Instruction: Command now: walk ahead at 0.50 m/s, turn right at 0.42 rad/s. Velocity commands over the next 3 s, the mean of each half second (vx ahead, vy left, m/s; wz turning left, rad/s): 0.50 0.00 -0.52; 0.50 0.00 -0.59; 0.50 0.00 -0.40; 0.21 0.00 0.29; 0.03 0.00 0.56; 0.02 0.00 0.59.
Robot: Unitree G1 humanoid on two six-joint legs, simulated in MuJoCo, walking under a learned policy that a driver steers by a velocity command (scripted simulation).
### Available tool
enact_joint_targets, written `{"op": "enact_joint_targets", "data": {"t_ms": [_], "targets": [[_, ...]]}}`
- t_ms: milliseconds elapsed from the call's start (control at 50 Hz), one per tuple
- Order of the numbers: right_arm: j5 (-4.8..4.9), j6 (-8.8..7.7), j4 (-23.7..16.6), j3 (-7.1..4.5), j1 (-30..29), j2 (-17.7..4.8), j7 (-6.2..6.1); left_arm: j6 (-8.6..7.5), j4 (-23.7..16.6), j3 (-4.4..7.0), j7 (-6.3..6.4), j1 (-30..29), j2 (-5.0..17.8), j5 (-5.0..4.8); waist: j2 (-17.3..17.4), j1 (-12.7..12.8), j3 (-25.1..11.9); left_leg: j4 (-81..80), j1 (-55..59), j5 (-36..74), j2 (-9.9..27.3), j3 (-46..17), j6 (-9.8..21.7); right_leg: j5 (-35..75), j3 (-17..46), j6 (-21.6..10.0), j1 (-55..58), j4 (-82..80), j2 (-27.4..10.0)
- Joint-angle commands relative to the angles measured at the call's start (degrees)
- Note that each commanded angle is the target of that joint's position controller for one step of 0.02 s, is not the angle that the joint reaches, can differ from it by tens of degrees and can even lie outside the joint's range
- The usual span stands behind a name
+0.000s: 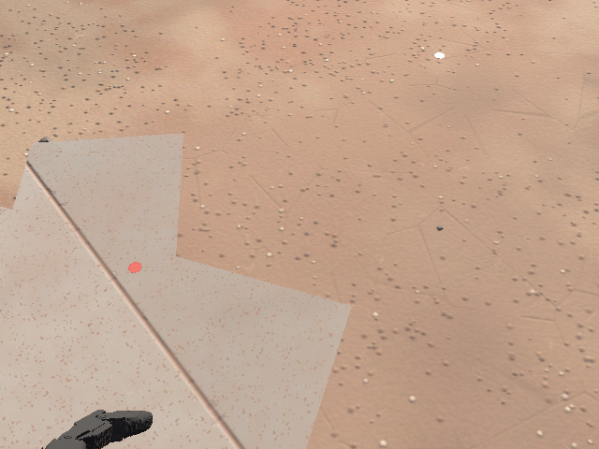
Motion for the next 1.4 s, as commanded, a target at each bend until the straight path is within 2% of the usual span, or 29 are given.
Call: {"op": "enact_joint_targets", "data": {"t_ms": [20, 40, 60, 80, 100, 140, 160, 240, 340, 440, 500, 520, 540, 560, 580, 620, 660, 920, 980, 1020, 1040, 1060, 1080, 1100, 1120, 1140, 1200, 1320, 1400], "targets": [[0.19, 0.74, -3.14, -2.46, -2.04, -10.44, -1.24, -0.58, -2.45, 3.91, -0.12, 7.27, 8.86, 0.35, 5.38, 8.46, -5.45, 16.71, -2.04, 57.2, 13.51, 0.08, 5.84, -2.44, -4.21, -3.89, 15.45, -2.79, 4.82], [-0.74, 0.64, -4.53, -1.8, -2.03, -9.28, -1.9, -0.2, -0.32, 5.64, 0.58, 17.06, 12.73, 0.23, 2.4, 12.49, -11.33, 31.51, -13.3, 48.58, 11.58, 1.56, 3.59, -0.42, 3.75, -6.87, 32.27, -2.01, 0.5], [-2.28, -0.73, -7.73, 0.63, 2.54, -2.69, -1.24, -0.07, 0.05, 6.98, 1.04, 20.81, 19.38, 0.04, -11.78, 9.55, -17.76, 54.35, -38.98, 9.23, 0.88, 1.05, -0.4, -8.81, 33.64, -17.13, 53.29, -5.44, -13.93], [-1.54, -2.74, -7.06, 0.41, 0.54, -5.09, -0.42, -0.24, -0.22, 5.76, 1.02, 22.4, 15.09, -0.47, -10.21, 11.36, -22.96, 61.83, -47.43, -10.78, -1.03, -9.63, -0.04, -14.64, 47.17, -19.26, 57.3, -12.73, -17.3], [0.63, -3.91, -8.8, -0.47, -4.41, -8.11, 0.35, -0.43, -0.11, 4.81, 1.1, 19.94, 12.46, -0.02, -7.43, 11.71, -14.75, 62.97, -52.24, -6.72, 2.22, -11.03, 0.83, -13.52, 38.36, -16.14, 51.68, -13.67, -15.17], [-0.63, -4.64, -9.62, -0.39, -8.37, -7.35, 0.07, -0.39, -1.1, 4.12, 1.22, 13.34, 10.34, 0.29, 0.37, 8.08, -5.92, 54.32, -48.3, 1.02, 6.13, -9.8, 0.76, -3.33, 26.57, -13.03, 35.44, -15.23, -10.59], [-1.43, -4.09, -9.73, -0.75, -7.97, -7.48, -0.2, -0.4, -1.89, 3.64, 1.29, 11.08, 9.26, 0.87, -0.22, 5.99, -4.19, 51.55, -44.54, 3.1, 7.35, -9.95, 0.2, 1.51, 23.84, -12.72, 29.53, -16.93, -9.05], [-1.93, -2.05, -10.63, -0.48, -8.42, -5.11, -0.47, -0.7, -1.45, 4.0, 2.32, 10.19, 10.04, 0.51, -2.12, 3.95, -2.47, 42.65, -40.2, 7.8, 6.73, -8.27, -3.19, 8.51, 17.91, -13.45, 19.17, -19.51, -5.97], [-1.48, -2.41, -13.65, 0.52, -20.04, -2.53, -0.01, -0.11, 1.13, 4.52, 3.5, 15.08, 11.59, -0.16, -2.56, 8.36, -0.71, 21.94, -34.66, 25.45, 2.7, -8.01, -3.77, 1.8, 15.25, -9.49, 16.0, -18.51, -2.52], [-0.53, -3.32, -15.05, -0.62, -22.89, -5.42, 0.88, 0.73, 3.02, 4.53, 3.91, 18.18, 11.12, -0.62, -4.13, 8.5, -0.58, 14.4, -31.73, 21.94, 1.32, -10.73, -1.67, -2.36, 23.13, -7.8, 23.35, -12.06, -5.56], [-1.01, -3.95, -13.04, -2.19, -13.37, -7.68, 0.35, 1.28, 2.56, 3.92, 3.78, 16.72, 8.94, -0.15, -4.96, 3.35, -4.83, 10.74, -16.92, 17.96, 2.15, -9.52, 2.2, 2.44, 23.22, -4.89, 22.7, -2.03, -2.5], [-1.91, -4.09, -12.45, -3.04, -5.14, -10.56, -0.17, 1.07, 1.56, 2.67, 3.53, 16.7, 5.65, 0.62, 0.14, -0.14, -12.49, 12.2, -2.34, 15.97, 11.03, -17.41, 5.83, -3.71, 18.86, -2.81, 16.22, 12.79, 0.93], [-2.26, -3.19, -10.44, -4.27, 0.24, -14.76, -0.11, 0.55, 0.26, 1.62, 3.54, 24.58, 2.5, -0.93, 18.67, 2.55, -20.09, 7.99, 16.41, 4.28, 23.93, -42.69, 15.23, -28.57, 10.68, 1.21, -3.81, 31.3, 8.84], [-0.66, -2.83, -10.88, -3.38, -0.03, -10.06, 0.23, 0.36, 1.36, 2.41, 3.71, 24.53, 8.04, -1.26, 15.79, 1.75, -17.34, 4.66, 15.21, -8.22, 25.66, -50.32, 15.1, -30.11, 11.45, 2.12, -11.45, 39.86, 4.13], [-0.61, -2.53, -11.45, -2.48, -2.26, -6.58, -0.05, 0.63, 0.94, 3.41, 3.67, 18.32, 11.37, -1.05, 9.62, 0.14, -9.83, 3.57, 8.49, -8.01, 23.15, -41.79, 12.56, -24.73, 10.8, 2.66, -13.45, 42.31, 2.09], [-1.47, -1.97, -11.17, -1.7, -6.78, -4.6, -0.21, 0.93, -0.58, 3.67, 3.6, 12.58, 10.39, 0.03, 5.16, 1.84, -2.01, 1.36, -3.76, 5.34, 18.61, -28.81, 10.66, -17.94, 8.42, 3.29, -11.04, 39.3, -1.23], [-1.73, -2.28, -10.48, -1.35, -8.07, -3.42, -0.31, 1.48, -0.84, 3.59, 3.08, 13.05, 8.04, -0.61, 7.94, 3.82, -0.28, -1.67, -9.51, 11.35, 15.8, -20.83, 9.82, -15.54, 7.25, 3.21, -6.96, 36.01, -3.38], [0.26, -1.1, -4.81, -3.51, -3.95, -9.78, -0.79, 1.37, -6.21, 2.19, -0.28, -3.09, 4.29, -0.47, 4.81, 0.75, 3.58, -3.97, -3.71, 28.33, 16.55, 1.46, 8.0, 1.98, -0.59, 1.41, -4.25, 6.08, -2.7], [1.2, 0.03, -4.54, -4.28, -4.06, -12.21, -1.08, 1.91, -6.75, 3.62, -0.57, -0.49, 7.02, 0.06, 6.81, 4.11, 0.72, 5.64, 0.02, 51.72, 17.1, 4.54, 6.43, -6.74, -4.63, -1.93, 3.24, 4.0, 1.64], [1.25, 0.69, -5.01, -3.85, -4.71, -11.45, -1.59, 2.46, -2.48, 6.72, 0.28, 15.65, 12.08, -0.12, 5.03, 12.99, -7.71, 27.32, -7.75, 56.36, 14.12, 7.48, 3.63, -4.02, -5.39, -5.92, 26.42, -0.8, 6.01], [-1.56, 0.37, -6.32, -1.97, -2.43, -6.26, -1.5, 3.03, -0.87, 8.07, 1.57, 22.67, 17.12, -0.66, -6.25, 13.48, -12.78, 46.54, -24.79, 21.43, 10.43, 7.33, 1.03, -1.51, 11.84, -9.98, 43.9, -0.54, -5.21], [-1.62, -1.37, -10.12, -0.15, -0.47, -2.33, -0.79, 2.1, -3.0, 7.91, 1.28, 19.28, 20.75, -0.98, -16.01, 8.25, -21.33, 63.98, -45.27, -13.5, -1.11, -2.75, -1.35, -18.49, 45.61, -21.63, 57.12, -11.03, -16.96], [0.57, -3.19, -10.52, -1.42, -7.3, -8.23, -0.04, 1.2, -3.32, 6.39, 0.82, 19.73, 15.14, -0.54, -6.52, 12.55, -19.59, 66.28, -51.52, -9.99, 2.06, -10.63, -0.23, -21.55, 44.32, -18.58, 55.12, -15.57, -16.58], [1.82, -4.12, -11.81, -1.42, -10.67, -8.63, 0.26, 0.43, -2.71, 5.59, 0.81, 18.05, 12.94, -0.12, -5.0, 11.78, -11.88, 63.3, -53.15, -4.92, 4.08, -9.81, 1.01, -17.95, 36.52, -16.3, 48.19, -15.81, -14.69], [0.79, -4.4, -11.15, -1.21, -10.63, -7.68, -0.16, 0.01, -2.83, 5.05, 0.82, 14.55, 11.69, -0.06, 0.48, 8.79, -7.31, 58.07, -49.76, -0.62, 6.44, -10.0, 0.9, -11.19, 30.52, -14.44, 39.31, -15.88, -12.24], [-0.84, -4.09, -10.47, -1.56, -10.4, -7.88, -0.55, -0.04, -3.24, 4.41, 1.01, 11.23, 9.76, 0.17, 1.02, 6.75, -4.9, 53.48, -45.94, 1.94, 7.93, -10.03, 0.45, -5.33, 25.58, -13.16, 33.0, -16.68, -9.93], [-1.43, -2.4, -9.49, -1.55, -7.47, -6.83, -0.16, -0.46, -3.32, 3.92, 1.81, 8.63, 8.91, 0.83, -1.72, 3.84, -3.63, 48.09, -39.87, 5.15, 8.66, -8.98, -1.92, 6.1, 19.98, -13.91, 23.74, -19.05, -8.22], [-1.25, -1.94, -11.58, 0.1, -18.08, -2.57, 0.43, -0.72, 1.05, 3.82, 3.08, 13.64, 10.09, 0.51, -1.99, 8.12, 0.01, 25.97, -37.41, 26.32, 6.13, -6.89, -3.39, 5.44, 10.65, -9.85, 19.96, -20.44, -3.97], [-0.34, -2.55, -13.39, 0.11, -23.98, -3.26, 1.4, -0.68, 4.05, 3.89, 2.98, 17.85, 10.84, 0.02, -2.16, 10.64, 2.71, 18.44, -37.94, 28.91, 4.74, -7.34, -1.61, 0.57, 13.25, -9.49, 24.64, -19.37, -7.06]]}}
